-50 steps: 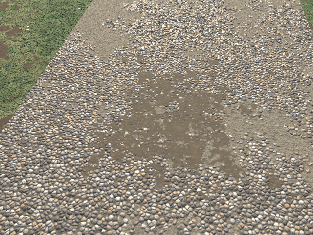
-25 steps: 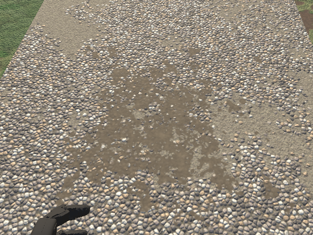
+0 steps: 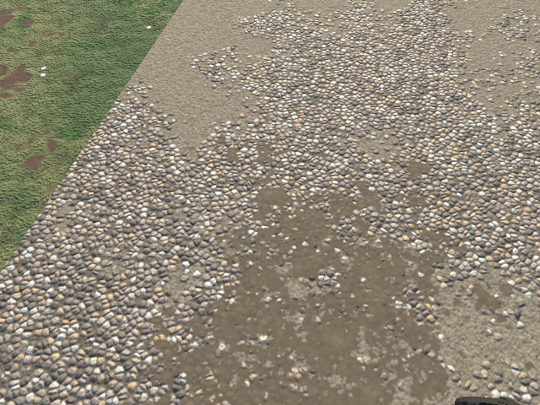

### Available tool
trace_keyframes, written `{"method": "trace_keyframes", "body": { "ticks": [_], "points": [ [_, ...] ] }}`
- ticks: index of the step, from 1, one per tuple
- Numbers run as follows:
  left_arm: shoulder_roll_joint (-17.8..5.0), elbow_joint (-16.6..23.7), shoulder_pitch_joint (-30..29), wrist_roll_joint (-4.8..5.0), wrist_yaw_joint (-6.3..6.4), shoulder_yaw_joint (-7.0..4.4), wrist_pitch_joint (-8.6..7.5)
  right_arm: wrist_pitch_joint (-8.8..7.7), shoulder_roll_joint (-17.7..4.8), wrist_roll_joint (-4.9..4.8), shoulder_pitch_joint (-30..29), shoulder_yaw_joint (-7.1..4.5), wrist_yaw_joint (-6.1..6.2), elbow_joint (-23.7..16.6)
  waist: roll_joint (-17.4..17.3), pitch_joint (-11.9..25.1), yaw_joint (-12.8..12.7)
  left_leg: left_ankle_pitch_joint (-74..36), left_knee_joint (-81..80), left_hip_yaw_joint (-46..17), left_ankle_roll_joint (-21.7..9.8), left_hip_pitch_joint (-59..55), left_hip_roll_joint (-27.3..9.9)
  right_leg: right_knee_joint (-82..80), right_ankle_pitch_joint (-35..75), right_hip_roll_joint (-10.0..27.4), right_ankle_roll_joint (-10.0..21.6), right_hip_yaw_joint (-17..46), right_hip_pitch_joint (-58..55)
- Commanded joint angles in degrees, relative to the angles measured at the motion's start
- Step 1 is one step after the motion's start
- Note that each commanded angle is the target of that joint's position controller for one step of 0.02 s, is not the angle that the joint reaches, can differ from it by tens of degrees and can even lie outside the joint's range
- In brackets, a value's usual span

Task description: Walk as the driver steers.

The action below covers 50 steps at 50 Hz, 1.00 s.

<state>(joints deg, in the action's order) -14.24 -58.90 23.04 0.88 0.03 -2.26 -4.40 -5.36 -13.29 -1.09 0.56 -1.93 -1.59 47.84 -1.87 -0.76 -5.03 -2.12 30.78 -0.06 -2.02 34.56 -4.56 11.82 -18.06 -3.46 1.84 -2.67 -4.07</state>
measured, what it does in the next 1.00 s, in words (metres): walks ahead: left foot, then right foot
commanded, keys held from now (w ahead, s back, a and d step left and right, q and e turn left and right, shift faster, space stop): w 0.76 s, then no key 0.24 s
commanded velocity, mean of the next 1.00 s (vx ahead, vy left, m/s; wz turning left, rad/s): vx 0.45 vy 0.00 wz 0.00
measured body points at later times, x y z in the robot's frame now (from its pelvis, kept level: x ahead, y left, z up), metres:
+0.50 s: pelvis +0.28 +0.03 +0.01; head +0.31 +0.03 +0.46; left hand +0.48 +0.26 -0.10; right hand +0.26 -0.24 -0.13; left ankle +0.18 +0.12 -0.73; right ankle +0.47 -0.13 -0.69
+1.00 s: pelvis +0.54 -0.02 +0.01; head +0.57 -0.03 +0.46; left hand +0.56 +0.24 -0.13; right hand +0.71 -0.27 -0.11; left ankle +0.71 +0.12 -0.70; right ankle +0.49 -0.11 -0.73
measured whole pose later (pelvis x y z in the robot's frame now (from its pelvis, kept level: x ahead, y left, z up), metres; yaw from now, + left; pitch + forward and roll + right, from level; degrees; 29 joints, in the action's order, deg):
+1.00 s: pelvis +0.54 -0.02 +0.01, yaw -1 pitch +1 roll -2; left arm -13.2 -56.9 16.7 -0.3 0.0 -2.4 -4.1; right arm -3.6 -14.4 -0.1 4.4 -3.0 0.4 50.8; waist -2.7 -1.4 -3.2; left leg -1.0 35.3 -1.6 -0.2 34.0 -4.9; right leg 14.9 -12.3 -4.1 3.3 -3.6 4.0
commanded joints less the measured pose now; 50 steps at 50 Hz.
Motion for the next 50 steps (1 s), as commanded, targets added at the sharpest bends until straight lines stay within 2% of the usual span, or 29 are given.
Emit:
{"method": "trace_keyframes", "body": {
  "ticks": [1,2,3,4,5,6,7,8,9,11,13,16,20,25,28,29,30,31,32,33,34,35,36,37,39,41,43,46,50],
  "points": [
    [-10.4,1.6,0.8,0.09,0.47,-2.27,0.63,-1.33,-6.7,-0.20,-2.1,-1.66,-0.77,-4.5,6.3,-1.6,4.0,5.8,-2.4,1.3,-2.3,-3.5,2.1,4.7,34.9,18.3,7.7,7.2,-1.6],
    [-10.2,2.0,-0.6,-0.06,0.46,-2.16,0.97,-1.40,-8.6,-0.12,4.8,-2.77,-0.64,-2.6,6.6,2.6,7.9,5.9,-3.4,3.0,-3.7,-13.1,4.1,12.6,44.2,16.3,6.5,5.4,-0.5],
    [-8.5,2.9,-1.0,-0.63,0.47,-1.43,1.05,-1.37,-11.9,0.12,15.7,-4.25,-0.18,0.5,5.6,9.9,12.3,4.1,-1.5,0.7,-6.2,-29.3,2.0,25.6,42.9,13.2,4.8,3.1,6.6],
    [-3.1,4.4,4.2,-1.27,0.04,0.29,0.18,-1.10,-18.0,1.51,24.7,-5.70,0.28,2.1,-5.4,20.1,11.9,7.1,-1.4,-21.8,-14.0,-53.6,-13.3,48.5,21.2,5.8,1.0,0.0,28.2],
    [-1.0,3.3,6.1,-0.31,-0.40,1.12,-1.35,-0.66,-15.7,0.91,26.4,-5.02,0.10,3.0,-13.3,26.1,11.4,14.8,-11.4,-42.9,-19.2,-61.1,-19.8,61.3,-13.6,-0.4,-0.2,6.0,40.9],
    [-7.5,4.5,0.8,1.21,-0.65,-0.56,-2.52,-0.69,-11.6,0.41,22.3,-3.65,0.09,2.4,-8.8,17.9,11.6,18.1,-13.0,-37.1,-15.8,-55.0,-17.3,66.0,-12.6,3.6,1.1,9.8,46.9],
    [-8.8,6.1,-4.2,1.99,-0.61,-0.89,-3.07,-0.67,-9.4,0.55,17.2,-2.99,0.31,1.1,-5.8,10.8,10.3,15.2,-14.1,-28.0,-13.4,-46.1,-15.1,64.9,-7.6,6.7,1.8,8.0,47.8],
    [-8.1,6.4,-6.5,1.45,-0.22,-1.02,-2.96,-0.79,-7.8,0.94,13.0,-2.42,0.11,0.6,-1.4,5.9,8.3,9.9,-16.4,-21.5,-12.2,-36.9,-12.7,60.9,-2.8,9.2,1.6,6.7,45.5],
    [-7.7,6.2,-6.5,0.60,0.14,-1.52,-2.25,-1.06,-6.1,1.35,10.7,-1.93,-0.09,0.3,-1.4,3.7,6.2,6.6,-18.3,-16.9,-11.0,-31.0,-10.3,57.0,0.1,11.0,1.4,6.9,42.0],
    [-4.6,5.6,-4.1,0.16,0.25,-1.29,-0.66,-1.33,-5.8,1.51,10.6,-1.88,-0.46,1.1,-2.3,2.5,4.1,4.0,-21.4,-12.9,-11.2,-25.3,-8.5,53.8,2.5,11.9,0.8,6.5,37.4],
    [-4.1,6.4,-5.5,-0.11,0.43,-1.38,0.12,-1.60,-7.5,1.40,12.3,-2.30,-0.10,2.3,-1.7,0.9,3.5,0.5,-23.3,-9.9,-12.0,-23.8,-8.2,50.1,5.7,12.3,-0.2,6.0,39.2],
    [-4.4,8.8,-12.3,-0.68,0.40,-1.62,0.09,-1.21,-8.7,1.29,15.3,-2.58,0.98,3.6,-0.9,-0.9,4.9,-1.3,-24.5,-7.0,-11.5,-25.6,-7.5,40.0,14.7,12.4,-1.4,5.6,44.0],
    [-3.0,11.2,-20.7,-0.37,-0.37,-1.03,-0.54,-0.75,-9.5,0.68,18.8,-2.59,1.76,5.1,-1.2,-2.5,7.5,0.7,-25.2,-3.0,-9.5,-26.6,-5.6,26.1,24.6,9.9,-1.4,3.1,41.1],
    [-3.7,14.2,-27.6,0.20,-1.84,-0.71,-1.12,0.48,-10.2,0.13,23.3,-3.02,2.10,7.8,-1.3,-4.5,9.1,-0.1,-21.6,-3.8,-9.0,-36.4,-9.6,19.2,20.8,8.7,0.2,3.4,43.4],
    [-5.8,14.2,-24.7,0.28,-2.52,-1.45,-1.65,1.37,-11.2,0.01,21.9,-3.55,2.42,7.8,-2.8,-2.1,6.2,-11.1,-16.0,-3.8,-7.4,-39.9,-10.9,17.2,14.4,6.7,2.4,2.0,37.0],
    [-7.3,12.8,-19.6,0.18,-2.42,-2.30,-1.74,1.69,-11.4,0.02,20.5,-3.56,2.45,7.5,-3.3,1.1,3.1,-20.6,-10.1,-2.4,-6.4,-39.3,-9.5,16.2,13.9,4.7,3.5,0.1,29.2],
    [-10.0,9.7,-9.8,0.05,-2.04,-3.82,-1.69,1.96,-10.0,0.34,20.2,-2.99,2.46,7.1,-2.2,7.1,-1.0,-23.8,1.2,-0.1,-4.8,-35.1,-6.2,16.6,15.1,4.0,5.2,-0.2,15.4],
    [-14.6,7.6,0.8,-0.60,-1.43,-5.03,-1.48,1.89,-8.0,1.51,21.4,-1.96,2.54,5.6,5.2,15.9,-3.7,-6.5,20.2,2.8,-2.7,-22.3,-2.2,17.8,15.8,15.3,9.1,13.1,-2.6],
    [-17.1,6.4,3.0,-0.57,-1.85,-5.40,-1.19,0.50,-0.2,1.10,28.6,0.11,1.74,5.9,20.3,22.4,0.6,33.0,38.1,-0.2,0.5,-0.1,8.6,9.7,3.4,26.3,17.9,40.6,-19.5],
    [-11.5,7.0,1.5,-0.06,-1.90,-3.80,-1.33,-0.85,-6.8,-0.31,24.3,-1.28,1.51,6.2,13.4,19.4,-1.5,35.4,44.6,-7.4,-0.6,6.3,5.7,5.9,-2.6,24.6,15.6,42.3,-17.5],
    [-9.3,8.0,-3.5,-0.07,-1.65,-3.13,-1.53,-1.71,-9.5,-1.56,18.8,-2.04,1.34,4.4,10.8,11.5,-0.7,30.1,45.0,-6.2,-1.6,9.6,2.9,5.0,0.3,23.1,13.1,33.8,-10.0],
    [-8.2,9.1,-8.1,-0.45,-1.65,-2.68,-1.64,-1.89,-9.2,-1.34,16.0,-2.04,1.77,3.9,5.6,7.4,1.2,24.4,42.4,-4.5,-1.5,7.3,-0.3,3.5,6.7,21.2,11.9,27.3,-1.5],
    [-6.7,9.4,-10.8,-0.97,-1.79,-2.30,-1.75,-1.59,-8.8,-0.41,14.7,-2.45,2.13,3.7,4.3,4.3,2.8,21.2,39.1,-4.1,-1.2,4.9,-2.0,1.9,11.8,19.3,11.5,22.7,5.3],
    [-5.5,9.2,-11.7,-1.55,-1.90,-1.90,-1.93,-0.89,-7.9,-0.12,15.9,-2.59,2.17,3.9,5.6,3.8,4.6,19.0,37.2,-4.5,-1.1,1.2,-3.5,0.3,14.1,17.9,11.0,19.5,9.3],
    [-5.5,8.4,-11.2,-1.38,-1.94,-1.87,-2.18,0.44,-5.7,0.01,17.2,-2.48,2.34,4.2,5.9,2.3,6.0,18.1,33.8,-3.7,-0.3,-1.3,-3.9,-2.0,21.4,16.7,11.6,15.4,13.3],
    [-7.2,7.4,-10.2,-1.61,-1.33,-2.13,-2.25,1.11,-5.2,0.74,15.7,-2.53,2.69,3.4,4.9,1.0,6.9,15.9,29.4,-2.7,1.4,-0.7,-3.4,-1.5,38.0,16.4,12.1,10.5,14.9],
    [-7.6,6.8,-9.8,-1.68,-0.51,-2.12,-1.65,1.27,-4.4,1.26,12.8,-2.26,2.72,2.4,5.0,1.1,6.7,10.3,21.3,-1.6,2.5,-1.0,-2.7,-0.4,46.1,14.7,11.0,5.9,15.2],
    [-8.1,5.8,-8.2,-1.41,0.14,-1.96,-0.87,1.26,-3.2,1.09,7.3,-1.54,2.24,1.3,5.8,2.0,4.5,0.3,8.8,0.5,2.3,-6.4,-0.1,0.4,45.8,12.0,8.7,1.6,15.3],
    [-8.2,3.7,-6.7,-0.82,0.46,-1.86,0.29,1.33,-4.8,1.09,3.6,-1.65,1.69,0.4,6.5,2.3,3.4,-0.3,1.8,-0.5,1.3,-8.2,1.4,3.6,42.2,14.3,8.6,3.6,9.7]
  ]
}}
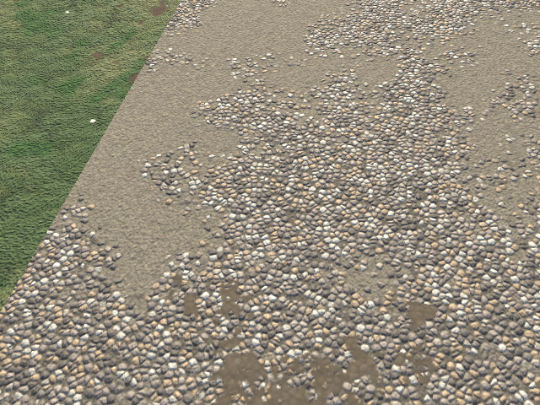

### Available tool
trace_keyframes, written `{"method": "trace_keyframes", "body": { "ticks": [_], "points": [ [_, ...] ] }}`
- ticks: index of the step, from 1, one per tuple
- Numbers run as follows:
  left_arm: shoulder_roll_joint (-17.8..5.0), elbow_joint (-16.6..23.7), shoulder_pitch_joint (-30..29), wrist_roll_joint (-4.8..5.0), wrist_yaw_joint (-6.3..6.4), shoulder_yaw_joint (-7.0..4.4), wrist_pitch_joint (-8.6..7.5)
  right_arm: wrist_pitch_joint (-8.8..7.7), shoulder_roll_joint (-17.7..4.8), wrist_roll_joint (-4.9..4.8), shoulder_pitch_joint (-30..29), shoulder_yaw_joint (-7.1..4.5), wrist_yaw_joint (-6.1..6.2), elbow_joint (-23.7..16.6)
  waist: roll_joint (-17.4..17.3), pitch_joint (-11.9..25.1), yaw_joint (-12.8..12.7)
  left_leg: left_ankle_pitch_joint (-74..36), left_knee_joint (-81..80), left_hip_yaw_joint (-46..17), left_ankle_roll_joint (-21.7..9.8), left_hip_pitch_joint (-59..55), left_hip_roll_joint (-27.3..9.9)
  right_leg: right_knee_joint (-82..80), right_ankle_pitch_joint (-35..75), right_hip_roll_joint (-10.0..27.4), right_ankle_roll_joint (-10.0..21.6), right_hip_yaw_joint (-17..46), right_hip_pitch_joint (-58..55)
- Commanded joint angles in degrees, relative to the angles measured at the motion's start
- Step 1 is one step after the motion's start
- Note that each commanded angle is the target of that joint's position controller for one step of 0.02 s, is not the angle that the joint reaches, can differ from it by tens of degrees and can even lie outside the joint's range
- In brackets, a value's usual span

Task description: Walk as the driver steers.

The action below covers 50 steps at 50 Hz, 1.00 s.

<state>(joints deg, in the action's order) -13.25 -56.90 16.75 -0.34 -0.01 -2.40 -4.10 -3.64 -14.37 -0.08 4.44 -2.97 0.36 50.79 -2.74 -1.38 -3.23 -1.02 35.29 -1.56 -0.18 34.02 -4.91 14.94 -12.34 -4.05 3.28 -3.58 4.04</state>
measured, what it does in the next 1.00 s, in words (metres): walks ahead: left foot, then right foot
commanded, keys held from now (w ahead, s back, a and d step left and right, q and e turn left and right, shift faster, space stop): no key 0.82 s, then w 0.18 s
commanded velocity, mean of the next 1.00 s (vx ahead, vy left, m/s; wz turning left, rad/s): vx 0.07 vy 0.00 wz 0.00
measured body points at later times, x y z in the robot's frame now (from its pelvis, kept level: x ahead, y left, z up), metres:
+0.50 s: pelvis +0.09 +0.01 -0.01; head +0.10 +0.00 +0.44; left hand +0.12 +0.27 -0.15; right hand +0.19 -0.23 -0.15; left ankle +0.16 +0.12 -0.74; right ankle +0.07 -0.12 -0.74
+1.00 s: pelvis +0.15 +0.01 -0.01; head +0.15 +0.01 +0.44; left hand +0.13 +0.26 -0.17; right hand +0.22 -0.25 -0.16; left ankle +0.15 +0.11 -0.73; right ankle +0.07 -0.12 -0.74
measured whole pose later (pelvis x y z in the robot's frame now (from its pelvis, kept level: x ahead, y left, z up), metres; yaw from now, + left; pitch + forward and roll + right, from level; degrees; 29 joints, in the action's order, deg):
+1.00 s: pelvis +0.15 +0.01 -0.01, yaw +0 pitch -1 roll +0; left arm -12.3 -62.5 19.5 1.2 2.0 -2.8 -2.3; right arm -1.7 -13.0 -1.3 10.5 -3.0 0.8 62.0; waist 0.7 0.3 -1.1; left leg 23.1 41.3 2.9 -3.4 18.9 -0.2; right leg 30.0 -23.6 1.4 0.5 -0.8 5.9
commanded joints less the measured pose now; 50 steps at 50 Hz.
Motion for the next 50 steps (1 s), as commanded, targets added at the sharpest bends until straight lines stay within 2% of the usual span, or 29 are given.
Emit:
{"method": "trace_keyframes", "body": {
  "ticks": [1,3,4,5,6,7,8,9,10,12,14,16,17,18,19,20,21,22,26,38,41,42,43,44,45,46,47,48,50],
  "points": [
    [-9.3,1.4,-0.9,0.58,0.60,-1.79,0.31,-0.56,-4.4,0.28,-0.4,-0.76,-0.44,-2.6,7.5,3.0,1.9,0.4,-3.9,0.8,-1.2,-8.1,1.9,2.4,36.1,15.6,6.8,5.4,0.3],
    [-9.0,1.2,-2.4,1.11,0.91,-1.75,0.94,-1.05,-6.0,0.86,3.8,-1.45,-0.62,-1.1,6.2,4.5,4.8,-3.4,-10.6,1.4,-3.0,-14.6,3.0,8.6,32.8,14.2,4.6,5.8,-0.6],
    [-8.3,1.0,0.1,0.42,0.96,-1.56,0.84,-1.26,-9.2,1.40,6.6,-2.37,-0.25,-0.1,3.0,7.0,4.8,-22.0,-11.6,-0.8,-4.4,-22.2,0.6,13.9,29.1,10.7,2.0,4.5,1.2],
    [-5.7,0.7,5.0,-0.78,0.81,-0.81,0.26,-1.12,-11.9,2.08,8.6,-2.66,0.05,0.1,-3.0,12.7,2.2,-42.2,-6.3,-7.6,-9.0,-35.9,-6.9,22.4,12.6,6.3,-0.8,2.7,9.9],
    [-1.6,-1.2,9.3,-0.42,0.73,0.56,0.33,-0.25,-8.0,1.94,10.9,-1.67,0.20,1.2,-10.4,18.3,2.8,-45.0,-6.5,-15.7,-17.0,-42.6,-14.5,32.1,-11.2,3.4,-3.5,3.0,16.1],
    [-4.5,-0.7,5.4,0.46,0.69,-0.03,1.22,0.23,-4.4,1.00,11.1,-0.56,-0.10,1.5,-9.5,17.7,4.5,-35.9,-9.8,-19.3,-18.6,-40.0,-15.6,38.9,-27.3,3.4,-5.0,5.5,18.9],
    [-6.7,0.3,2.3,1.14,0.89,-0.66,2.22,0.35,-4.7,0.71,8.6,-0.25,-0.38,1.3,-6.4,14.4,4.1,-23.3,-12.0,-18.5,-17.0,-35.3,-14.2,41.9,-28.9,4.9,-5.3,7.2,21.2],
    [-6.9,0.5,0.3,1.32,1.46,-0.96,3.34,0.50,-5.6,0.87,5.6,-0.34,-0.29,0.8,-3.8,11.6,3.4,-11.6,-14.4,-17.9,-15.4,-30.6,-13.1,42.3,-26.4,6.0,-5.5,7.2,22.2],
    [-6.9,0.5,-0.9,1.00,1.99,-1.20,4.43,0.66,-6.2,0.88,2.1,-0.43,-0.07,0.0,-2.7,8.6,2.5,-3.2,-17.1,-16.4,-13.9,-24.7,-11.8,39.9,-23.1,7.1,-5.9,7.1,21.0],
    [-5.4,-0.2,-0.1,0.69,2.75,-1.09,5.66,1.35,-6.3,1.43,-2.5,-0.51,0.41,-0.7,-5.1,6.3,0.6,7.5,-20.4,-12.7,-11.3,-16.3,-8.6,32.4,-17.6,7.3,-6.1,5.8,14.9],
    [-4.0,-1.6,1.2,0.39,2.81,-0.88,5.70,1.90,-5.8,1.38,-2.9,-0.46,0.74,-0.3,-5.3,6.9,0.1,12.2,-20.9,-8.9,-10.2,-13.1,-6.1,24.8,-9.1,6.3,-5.5,3.9,8.5],
    [-3.5,-2.9,2.4,-0.21,2.32,-0.85,5.64,2.26,-5.4,0.25,-2.2,-0.36,0.96,0.7,-4.5,6.8,-0.7,21.7,-20.6,-6.6,-8.1,-11.2,-4.2,16.1,0.0,5.0,-4.1,2.0,3.0],
    [-4.1,-2.7,1.6,-0.98,2.09,-0.86,5.72,2.31,-4.5,-0.03,-0.5,-0.09,0.94,1.7,-3.2,5.5,-0.2,27.6,-20.7,-5.9,-5.7,-10.2,-3.0,13.1,1.8,5.8,-3.1,2.6,2.2],
    [-5.7,-1.8,0.3,-1.36,2.11,-0.92,5.73,2.36,-4.2,0.20,0.7,0.01,0.87,2.3,-1.2,3.0,0.9,30.8,-19.5,-5.0,-3.4,-9.5,-1.6,9.8,-0.3,8.6,-1.6,5.5,3.8],
    [-8.7,-1.9,-1.0,-0.57,2.21,-1.48,5.56,2.54,-4.5,0.45,1.6,-0.31,0.96,2.1,3.8,0.3,3.3,28.6,-18.4,-1.8,-1.7,-12.4,1.5,9.0,-10.2,9.2,0.0,6.1,11.0],
    [-7.4,-2.1,-2.2,-0.22,2.08,-1.27,4.92,2.60,-4.1,0.81,0.9,-0.22,1.27,2.2,6.0,-1.0,3.1,23.6,-15.4,-0.1,-0.8,-18.1,2.8,6.3,-16.5,8.9,0.0,6.9,17.4],
    [-6.0,-2.1,-3.2,-0.41,2.07,-0.87,4.17,2.56,-3.8,0.75,1.1,-0.24,1.44,2.4,7.4,-1.2,3.8,19.3,-13.3,0.2,-1.0,-21.5,2.9,4.5,-16.6,9.0,-0.8,7.2,19.7],
    [-5.8,-2.2,-4.1,-0.52,2.05,-0.81,3.54,2.59,-3.5,0.68,1.8,-0.22,1.61,3.0,8.2,-1.0,4.3,16.0,-12.0,0.4,-1.5,-23.4,2.8,3.8,-14.3,8.9,-1.6,7.1,20.1],
    [-5.4,-3.1,-2.0,0.05,1.92,-0.62,2.21,2.55,-3.6,0.54,3.2,-0.36,1.38,4.7,5.6,0.6,3.5,7.4,-10.3,0.6,-2.5,-23.7,2.7,6.0,-4.9,8.2,-2.3,6.2,15.1],
    [-4.3,-4.3,0.7,0.21,1.95,-0.04,2.91,3.56,-4.0,0.00,3.8,-0.50,1.60,8.1,2.8,1.8,2.9,-1.3,-8.3,0.6,-2.1,-25.4,2.5,8.3,6.2,7.1,-2.0,4.5,10.4],
    [-4.0,-4.4,0.9,0.20,1.94,0.05,3.01,3.79,-4.0,-0.05,3.8,-0.52,1.76,8.7,2.9,1.5,2.9,-1.3,-8.3,0.6,-2.0,-25.5,2.4,8.1,6.6,7.0,-2.1,4.3,10.2],
    [-3.6,-5.2,2.2,0.26,1.95,0.09,3.12,3.90,-3.4,-0.05,4.7,-0.37,1.77,9.5,3.3,2.6,2.8,4.4,-8.0,1.6,-1.9,-25.9,3.3,7.3,0.6,6.7,-1.8,4.0,9.6],
    [-4.3,-5.4,2.7,0.59,2.02,-0.20,3.31,4.04,-3.3,-0.27,4.7,-0.45,1.79,9.8,4.6,1.3,2.8,13.7,-6.5,3.2,-1.9,-24.5,4.9,6.1,-8.2,6.8,-0.7,4.8,10.5],
    [-5.8,-5.1,2.5,0.95,2.13,-0.72,3.43,4.02,-3.6,-0.51,4.2,-0.66,1.77,9.8,6.5,-0.9,2.6,23.4,-3.9,5.0,-1.9,-21.2,6.5,4.5,-18.2,8.0,1.2,7.2,11.4],
    [-7.2,-4.6,3.0,1.21,2.25,-1.21,3.30,3.60,-3.7,-0.53,2.8,-0.72,1.68,9.2,8.6,-3.7,1.9,28.2,-0.8,6.0,-1.8,-15.9,7.4,1.6,-26.7,11.1,3.5,11.7,11.4],
    [-8.7,-4.4,4.4,1.56,2.30,-1.74,2.84,2.78,-3.4,-0.75,0.5,-0.67,1.40,8.1,10.9,-6.5,0.8,27.7,3.4,6.7,-2.0,-10.3,7.4,-2.1,-32.2,15.8,6.2,18.3,10.0],
    [-10.1,-4.5,4.7,1.84,2.35,-2.33,2.14,1.77,-2.7,-1.10,-1.1,-0.50,0.98,7.1,12.8,-9.1,0.5,25.5,7.3,5.4,-2.8,-6.4,5.6,-4.3,-33.0,20.7,8.8,24.4,9.3],
    [-9.8,-4.3,4.6,1.79,2.36,-2.42,1.34,0.77,-2.3,-1.38,-1.7,-0.46,0.51,6.5,12.8,-10.6,0.7,25.0,9.3,3.9,-3.6,-3.2,3.7,-4.7,-29.6,23.2,10.1,26.9,8.0],
    [-8.2,-3.9,3.7,1.75,2.01,-2.30,0.22,-0.81,-2.4,-1.83,-0.6,-0.64,-0.40,6.4,12.1,-10.2,2.1,27.2,7.2,3.1,-4.9,-1.9,2.0,-1.9,-18.9,23.2,9.3,24.3,4.6]
  ]
}}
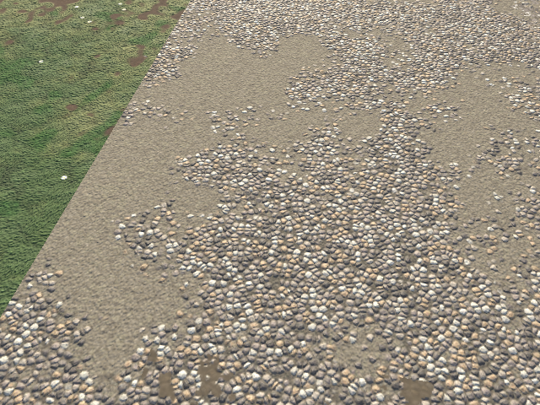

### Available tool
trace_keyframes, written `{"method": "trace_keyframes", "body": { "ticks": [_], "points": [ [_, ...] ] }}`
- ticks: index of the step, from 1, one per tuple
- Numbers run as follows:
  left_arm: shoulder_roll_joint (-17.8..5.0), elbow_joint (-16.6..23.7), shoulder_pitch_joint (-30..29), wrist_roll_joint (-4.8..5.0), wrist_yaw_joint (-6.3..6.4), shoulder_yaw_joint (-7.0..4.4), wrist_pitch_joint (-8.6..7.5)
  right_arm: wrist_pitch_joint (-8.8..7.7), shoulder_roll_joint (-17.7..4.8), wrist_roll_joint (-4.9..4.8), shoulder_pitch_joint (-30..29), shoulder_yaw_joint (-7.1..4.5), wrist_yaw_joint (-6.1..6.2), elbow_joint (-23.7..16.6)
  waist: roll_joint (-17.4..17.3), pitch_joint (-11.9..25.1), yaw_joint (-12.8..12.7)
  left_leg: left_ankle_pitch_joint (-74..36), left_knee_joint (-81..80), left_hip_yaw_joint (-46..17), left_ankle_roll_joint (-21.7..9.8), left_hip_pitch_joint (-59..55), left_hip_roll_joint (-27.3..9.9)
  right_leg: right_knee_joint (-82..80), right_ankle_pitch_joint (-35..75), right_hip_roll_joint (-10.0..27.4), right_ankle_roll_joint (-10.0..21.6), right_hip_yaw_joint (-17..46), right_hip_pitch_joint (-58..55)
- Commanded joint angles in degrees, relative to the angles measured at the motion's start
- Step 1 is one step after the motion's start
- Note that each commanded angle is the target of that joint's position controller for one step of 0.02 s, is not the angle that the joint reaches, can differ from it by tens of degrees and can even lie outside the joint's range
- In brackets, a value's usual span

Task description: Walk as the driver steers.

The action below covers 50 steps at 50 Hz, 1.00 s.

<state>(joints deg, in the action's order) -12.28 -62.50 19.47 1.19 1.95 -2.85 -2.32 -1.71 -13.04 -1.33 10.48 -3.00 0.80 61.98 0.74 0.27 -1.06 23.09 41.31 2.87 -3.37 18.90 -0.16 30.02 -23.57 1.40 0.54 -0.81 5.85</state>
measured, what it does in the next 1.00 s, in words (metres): walks ahead, turning right: right foot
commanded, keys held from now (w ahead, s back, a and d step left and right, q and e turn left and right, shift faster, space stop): w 0.06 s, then w+e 0.40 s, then e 0.12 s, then no key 0.42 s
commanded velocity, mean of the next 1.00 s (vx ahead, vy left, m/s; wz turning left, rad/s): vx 0.28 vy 0.00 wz -0.29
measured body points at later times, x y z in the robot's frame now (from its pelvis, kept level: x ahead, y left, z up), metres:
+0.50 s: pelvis +0.20 +0.01 -0.01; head +0.23 +0.00 +0.44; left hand +0.43 +0.19 -0.12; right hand +0.08 -0.23 -0.15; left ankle +0.03 +0.11 -0.73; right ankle +0.36 -0.15 -0.70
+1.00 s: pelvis +0.37 -0.05 +0.01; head +0.39 -0.07 +0.46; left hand +0.57 +0.16 -0.11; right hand +0.39 -0.34 -0.12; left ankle +0.48 +0.09 -0.71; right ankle +0.36 -0.13 -0.73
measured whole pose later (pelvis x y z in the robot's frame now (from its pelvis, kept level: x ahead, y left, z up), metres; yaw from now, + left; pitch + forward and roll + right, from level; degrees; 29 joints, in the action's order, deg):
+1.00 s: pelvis +0.37 -0.05 +0.01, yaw -19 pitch +2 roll -1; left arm -13.5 -50.3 8.5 -1.1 0.4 -2.4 -1.6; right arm -0.9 -14.7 -0.2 8.3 -3.5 2.7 51.3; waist -2.3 -0.6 -0.6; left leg 11.9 36.4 -3.6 3.2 25.3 -5.4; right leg 23.4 -10.0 -6.3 5.3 -0.5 15.5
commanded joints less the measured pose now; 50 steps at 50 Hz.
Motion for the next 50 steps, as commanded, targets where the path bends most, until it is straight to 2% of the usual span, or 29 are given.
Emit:
{"method": "trace_keyframes", "body": {
  "ticks": [1,3,4,5,6,7,8,10,11,14,17,23,25,26,27,28,29,30,31,32,33,34,36,37,39,43,47,49,50],
  "points": [
    [-9.0,2.3,-0.7,0.61,-0.24,-1.84,-1.62,-3.22,-3.5,-0.81,-4.2,-0.75,-1.18,-4.0,7.8,-10.9,1.7,1.3,-4.8,-0.1,-2.1,7.4,-2.2,-15.0,-4.2,15.7,10.4,17.7,4.4],
    [-8.9,4.0,-4.7,0.58,-0.71,-1.76,-1.58,-3.27,-5.5,-0.45,7.1,-2.34,-1.22,0.7,4.9,-5.9,6.7,-8.2,-12.0,1.5,-1.7,-14.5,1.5,-6.1,8.3,8.7,6.5,8.7,14.5],
    [-6.6,5.6,-6.6,0.52,-0.88,-1.04,-1.92,-3.44,-10.2,-0.02,14.9,-3.88,-0.84,2.1,-6.3,-3.0,9.6,-3.5,-20.0,-14.0,-5.3,-23.8,-7.9,12.3,14.3,2.0,2.7,1.0,23.1],
    [-2.7,7.6,-6.3,0.42,-0.61,-0.14,-2.85,-3.84,-14.7,0.22,21.9,-4.57,-1.41,3.2,-20.4,2.2,10.7,-0.3,-30.4,-39.1,-13.0,-32.3,-21.1,31.1,-5.3,-4.9,0.3,-0.3,34.6],
    [-5.4,7.6,-7.2,1.73,-0.71,-1.03,-3.47,-4.72,-9.3,1.13,18.5,-2.60,-1.38,2.7,-11.8,-0.2,8.3,0.9,-30.2,-41.0,-13.2,-29.4,-23.4,41.3,-8.1,-2.6,1.8,8.4,38.8],
    [-6.0,7.3,-6.8,2.70,-1.14,-1.28,-3.75,-5.22,-6.3,1.06,13.8,-1.60,-1.29,1.1,-8.2,-3.6,6.0,-1.2,-29.5,-33.0,-10.7,-26.4,-21.9,43.6,-2.8,-0.2,3.8,10.2,40.9],
    [-5.7,6.7,-6.2,2.53,-1.24,-1.44,-3.80,-5.47,-5.1,1.06,10.3,-1.02,-1.45,0.0,-5.7,-4.3,4.3,-3.5,-30.2,-25.6,-8.1,-23.9,-19.2,41.9,3.2,1.9,5.0,10.1,40.0],
    [-6.0,6.1,-6.0,1.68,-1.41,-2.36,-3.12,-5.32,-3.1,1.42,8.2,-0.12,-1.53,-0.7,-5.8,-5.0,2.7,-15.3,-30.8,-13.1,-4.0,-20.8,-14.8,35.8,10.3,4.0,5.5,8.8,36.6],
    [-5.1,5.9,-5.7,1.56,-1.80,-2.42,-2.55,-5.14,-2.8,1.86,9.3,0.05,-1.33,-0.4,-6.4,-4.3,2.6,-19.6,-30.9,-9.6,-3.4,-20.0,-13.7,34.6,11.9,4.1,5.1,7.8,35.0],
    [-2.8,7.7,-9.1,1.04,-2.49,-2.11,-1.28,-4.90,-5.4,2.53,11.8,-0.20,-0.23,0.0,-3.9,-5.2,2.6,-26.7,-32.8,-4.8,-4.5,-19.2,-14.2,31.4,16.0,4.2,3.1,6.6,38.0],
    [-2.2,11.2,-15.3,0.82,-2.90,-1.50,-1.24,-4.59,-6.4,2.81,10.6,-0.28,0.65,-1.1,-3.6,-7.4,3.1,-27.8,-35.1,0.4,-4.1,-16.7,-13.3,21.1,22.3,3.9,2.1,4.6,38.4],
    [-1.4,17.2,-25.4,0.50,-5.18,-0.34,-1.20,-3.64,-7.6,1.51,15.3,-0.83,1.25,-1.0,-3.1,-9.5,4.7,-37.8,-32.8,8.3,-3.2,-22.1,-15.1,8.7,24.0,2.3,4.4,-3.1,35.7],
    [-3.1,18.4,-24.3,0.11,-5.97,-1.11,-1.30,-2.73,-9.5,1.38,13.3,-1.28,1.81,-2.3,-5.5,-7.2,2.0,-61.3,-24.8,10.6,-2.0,-23.7,-15.1,7.3,20.0,-1.4,6.0,-7.0,29.3],
    [-4.7,18.0,-20.2,0.02,-6.26,-1.91,-1.26,-2.12,-10.5,1.28,12.3,-1.57,2.30,-3.2,-7.5,-4.0,-0.5,-72.1,-18.1,11.0,-1.4,-24.0,-15.1,8.1,17.9,-3.8,6.8,-8.5,23.8],
    [-7.3,16.6,-13.0,0.13,-6.38,-3.17,-1.22,-1.67,-11.6,1.31,10.9,-1.84,2.51,-4.1,-8.9,0.4,-4.2,-75.9,-9.0,10.4,-0.7,-22.4,-14.9,7.2,17.8,-5.5,8.2,-8.1,14.9],
    [-11.0,14.7,-4.7,0.08,-5.84,-4.96,-1.11,-1.75,-12.0,0.95,8.7,-1.87,2.40,-5.5,-8.2,4.8,-8.7,-69.7,3.1,10.3,1.2,-17.1,-12.7,1.4,23.6,-6.3,10.2,-5.9,2.3],
    [-14.8,13.9,-0.1,-0.32,-4.20,-5.96,-0.45,-2.60,-9.6,1.96,9.1,-1.23,1.81,-7.3,0.8,9.6,-8.7,-33.5,22.7,9.7,4.5,-2.7,-7.6,0.6,37.0,2.4,13.3,7.2,-13.4],
    [-19.3,17.0,-4.6,-2.53,-3.65,-5.66,-0.79,-4.35,-2.1,2.07,17.1,1.05,0.48,-9.4,13.0,21.0,-0.5,15.8,45.5,1.0,7.1,16.8,3.9,-1.1,57.1,21.6,27.6,40.3,-30.6],
    [-15.3,17.1,-2.0,-2.55,-3.37,-4.77,-0.31,-5.89,-7.4,0.50,13.0,-0.17,-0.45,-9.3,3.9,27.4,-4.8,13.2,48.6,-10.0,5.7,15.4,1.4,-5.9,55.1,20.9,26.9,38.4,-26.8],
    [-12.0,17.6,-6.8,-1.92,-3.39,-3.75,-0.66,-5.82,-8.0,-1.32,8.3,-0.59,-0.38,-11.0,2.4,18.3,-3.3,8.7,45.2,-8.8,4.7,18.2,-1.5,-6.6,52.6,18.3,23.4,28.3,-18.6],
    [-9.6,17.9,-11.0,-0.54,-3.61,-3.10,-1.12,-5.25,-7.8,-0.72,6.8,-0.81,0.42,-10.8,-2.8,9.8,-0.9,5.1,39.8,-6.8,4.9,18.1,-4.3,-8.7,49.4,14.7,19.9,20.9,-7.8],
    [-7.6,18.3,-13.5,-0.32,-3.55,-2.43,-1.36,-4.17,-8.9,0.23,6.5,-1.60,1.28,-10.3,-3.6,6.9,0.8,3.3,36.0,-6.5,5.0,15.2,-5.9,-10.3,46.5,12.6,17.9,17.1,0.0],
    [-8.2,18.0,-14.6,-1.73,-3.90,-2.37,-1.67,-1.74,-8.1,0.81,8.9,-2.11,2.00,-10.3,-1.6,5.0,3.3,1.0,31.4,-6.2,5.1,7.3,-6.6,-13.1,45.0,10.3,17.3,12.8,11.3],
    [-8.7,17.5,-14.3,-2.10,-3.91,-2.42,-1.97,-1.10,-7.0,1.07,9.3,-1.99,2.25,-10.5,-0.2,4.9,3.8,-0.1,29.2,-5.7,5.6,6.1,-6.4,-13.7,47.2,9.6,17.5,11.2,13.4],
    [-9.3,16.7,-13.5,-2.51,-3.31,-2.37,-2.06,-0.59,-6.9,1.49,8.0,-2.17,2.67,-11.4,1.8,5.6,4.0,-3.6,23.9,-5.8,6.3,7.0,-6.1,-13.8,49.5,8.8,17.2,9.1,13.2],
    [-9.0,16.3,-13.4,-2.20,-1.74,-1.82,-0.74,0.28,-6.6,1.44,2.4,-1.92,2.78,-12.9,3.8,6.3,2.6,-10.6,10.4,-6.3,7.1,8.1,-6.6,-14.4,36.6,7.4,14.0,8.2,10.1],
    [-9.0,15.3,-12.1,-2.56,-1.25,-1.32,0.05,0.50,-6.8,0.93,-2.2,-1.67,2.25,-13.7,4.7,4.7,0.6,-12.2,-1.1,-5.8,7.1,4.0,-5.3,-15.1,24.1,7.6,12.7,9.8,9.4],
    [-8.2,14.7,-11.4,-2.36,-1.28,-0.79,0.30,0.17,-6.9,1.09,-2.3,-1.62,1.91,-13.5,4.9,4.4,0.8,-10.2,-6.7,-5.2,6.5,1.2,-4.2,-12.9,23.0,7.9,12.2,11.1,8.0],
    [-7.5,14.5,-11.7,-1.94,-1.27,-0.38,0.44,-0.18,-6.4,1.39,-1.1,-1.50,1.66,-13.0,4.3,4.5,2.1,-12.7,-12.3,-4.4,5.8,-2.2,-3.6,-10.8,22.5,7.2,11.0,10.9,8.1]
  ]
}}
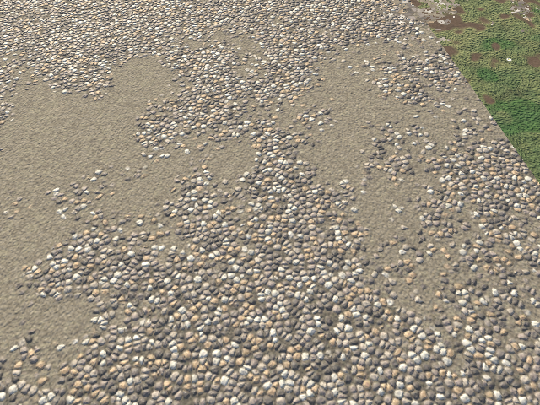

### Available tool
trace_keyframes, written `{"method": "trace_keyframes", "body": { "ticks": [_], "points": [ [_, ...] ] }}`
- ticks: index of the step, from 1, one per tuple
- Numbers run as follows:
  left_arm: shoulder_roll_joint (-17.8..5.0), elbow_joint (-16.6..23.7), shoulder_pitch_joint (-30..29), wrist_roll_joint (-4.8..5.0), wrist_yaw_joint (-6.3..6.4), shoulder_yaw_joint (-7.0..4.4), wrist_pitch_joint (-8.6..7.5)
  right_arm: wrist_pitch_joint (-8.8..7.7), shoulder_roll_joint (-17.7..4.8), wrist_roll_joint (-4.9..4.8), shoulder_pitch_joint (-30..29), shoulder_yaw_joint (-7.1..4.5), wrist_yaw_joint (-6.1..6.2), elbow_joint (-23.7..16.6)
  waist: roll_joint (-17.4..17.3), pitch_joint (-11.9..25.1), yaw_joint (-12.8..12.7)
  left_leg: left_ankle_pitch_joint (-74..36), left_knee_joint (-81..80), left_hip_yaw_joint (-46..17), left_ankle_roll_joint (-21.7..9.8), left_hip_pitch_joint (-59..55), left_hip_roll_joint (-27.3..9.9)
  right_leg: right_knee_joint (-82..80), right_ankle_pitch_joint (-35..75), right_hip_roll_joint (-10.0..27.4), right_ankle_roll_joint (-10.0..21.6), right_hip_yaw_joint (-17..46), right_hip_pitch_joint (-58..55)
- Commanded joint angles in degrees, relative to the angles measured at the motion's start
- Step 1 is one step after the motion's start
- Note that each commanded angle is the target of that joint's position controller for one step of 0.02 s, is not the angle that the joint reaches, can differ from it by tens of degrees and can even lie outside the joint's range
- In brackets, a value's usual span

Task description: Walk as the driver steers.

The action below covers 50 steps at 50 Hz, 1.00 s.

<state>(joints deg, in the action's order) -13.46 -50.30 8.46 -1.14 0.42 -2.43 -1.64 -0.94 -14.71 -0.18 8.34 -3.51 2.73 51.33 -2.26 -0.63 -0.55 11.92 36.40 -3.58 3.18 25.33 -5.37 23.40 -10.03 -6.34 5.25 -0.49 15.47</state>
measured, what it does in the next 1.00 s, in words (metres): steps on the spot: left foot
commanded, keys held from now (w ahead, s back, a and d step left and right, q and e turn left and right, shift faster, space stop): no key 1.00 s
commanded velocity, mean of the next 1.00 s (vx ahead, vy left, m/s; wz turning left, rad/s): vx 0.01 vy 0.00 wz -0.02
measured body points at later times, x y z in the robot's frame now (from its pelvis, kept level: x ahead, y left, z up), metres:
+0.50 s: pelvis +0.05 +0.03 +0.00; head +0.06 +0.02 +0.45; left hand +0.13 +0.29 -0.14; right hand +0.13 -0.23 -0.15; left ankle +0.05 +0.16 -0.74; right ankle +0.02 -0.07 -0.74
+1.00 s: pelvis +0.04 +0.02 +0.00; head +0.05 +0.02 +0.45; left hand +0.08 +0.27 -0.15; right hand +0.07 -0.23 -0.15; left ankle +0.05 +0.16 -0.74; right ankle +0.02 -0.07 -0.74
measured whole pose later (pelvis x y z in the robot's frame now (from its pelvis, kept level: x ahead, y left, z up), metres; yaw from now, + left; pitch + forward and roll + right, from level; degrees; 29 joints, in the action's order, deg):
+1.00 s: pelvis +0.04 +0.02 +0.00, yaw +0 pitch -2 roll +0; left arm -11.6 -61.9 11.4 -0.1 1.4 -1.6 -0.5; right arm -0.2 -12.1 0.2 11.3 -2.5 2.8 63.6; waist -0.4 -2.5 0.3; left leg 13.3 27.1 -0.9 1.9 12.1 -1.6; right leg 27.4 -16.4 -2.5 2.3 0.6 9.4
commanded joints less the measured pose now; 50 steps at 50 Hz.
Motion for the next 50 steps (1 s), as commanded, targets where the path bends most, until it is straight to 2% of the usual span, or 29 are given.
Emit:
{"method": "trace_keyframes", "body": {
  "ticks": [1,2,3,4,5,6,7,9,12,17,32,50],
  "points": [
    [-5.4,1.8,0.7,0.73,0.21,-0.37,-0.25,-1.31,-5.1,0.92,2.0,-0.87,-0.53,-1.9,5.9,5.3,2.4,-8.9,-13.4,1.3,-1.7,-13.1,1.1,-2.4,8.2,13.5,3.9,10.2,-0.7],
    [-4.4,1.7,2.8,0.15,0.18,0.10,-0.61,-1.60,-7.6,1.52,3.2,-1.22,-0.50,-1.7,3.0,6.7,1.5,-19.6,-13.3,-2.8,-3.1,-18.3,-3.0,0.3,6.0,11.3,1.3,9.3,1.0],
    [-5.0,1.2,7.3,-0.28,-0.09,-0.41,-1.13,-1.44,-11.5,1.27,2.3,-1.93,-0.39,-1.7,-3.7,7.2,-2.5,-26.6,-9.8,-4.6,-6.0,-21.3,-6.2,2.3,-0.3,6.9,-0.6,6.0,4.1],
    [-4.0,1.0,6.6,-0.02,0.05,-0.19,-1.06,-1.08,-8.6,0.85,1.3,-1.63,-0.72,-0.6,-7.8,7.7,-2.4,-17.3,-10.2,-4.3,-7.6,-17.3,-5.2,1.9,-3.1,5.4,-1.8,3.5,1.3],
    [-5.2,1.3,3.1,0.20,0.07,-0.36,-0.67,-0.97,-5.7,0.57,0.3,-1.14,-1.11,-0.6,-6.0,6.0,-0.9,-10.1,-11.1,-3.1,-6.3,-14.2,-3.0,2.0,-1.6,5.5,-2.1,3.3,-0.7],
    [-6.2,1.4,1.3,0.73,0.26,-0.70,-0.15,-0.99,-5.4,0.79,-0.1,-0.99,-1.20,-0.7,-3.4,4.8,0.2,-8.6,-11.0,-1.5,-4.8,-13.1,-1.4,2.5,0.7,6.0,-1.7,3.6,-0.5],
    [-6.3,1.4,0.6,0.94,0.39,-0.81,0.40,-1.17,-5.7,0.90,0.0,-1.00,-1.21,-0.5,-2.4,3.8,0.6,-9.6,-10.3,-0.4,-3.9,-13.2,-0.4,2.6,3.1,6.4,-1.1,4.3,0.0],
    [-5.8,0.8,1.6,0.69,0.39,-0.81,0.89,-1.62,-5.7,0.63,1.3,-1.04,-1.04,0.8,-1.6,3.9,0.5,-12.0,-9.4,0.4,-3.5,-14.0,0.3,2.6,6.2,7.1,-0.7,4.9,-1.1],
    [-5.4,-0.3,1.9,0.89,0.41,-0.92,0.81,-1.44,-5.4,0.33,1.5,-0.93,-0.76,1.9,-0.2,4.2,0.7,-15.2,-8.4,0.7,-3.9,-14.8,0.6,3.5,10.5,7.4,-0.8,4.9,-2.5],
    [-5.1,-2.2,1.9,1.08,0.63,-1.03,1.09,-0.80,-5.2,0.27,0.9,-0.85,-0.52,3.3,1.8,3.5,0.8,-14.6,-8.2,1.1,-3.9,-15.3,1.2,3.3,11.9,7.6,-1.2,5.0,-3.7],
    [-5.1,-7.2,2.0,1.09,1.06,-0.74,0.94,0.28,-4.2,0.40,0.9,-0.52,-0.13,7.5,2.4,0.2,0.9,-9.1,-10.6,2.0,-3.1,-16.2,2.6,0.1,6.2,8.1,-1.7,5.2,-3.3],
    [-4.1,-10.2,4.2,1.06,1.11,-0.06,0.76,0.30,-3.0,0.43,4.3,0.20,0.27,11.1,2.5,-1.7,0.8,-5.3,-12.3,2.2,-2.7,-15.2,3.0,-2.9,0.3,7.9,-1.7,5.0,-2.1]
  ]
}}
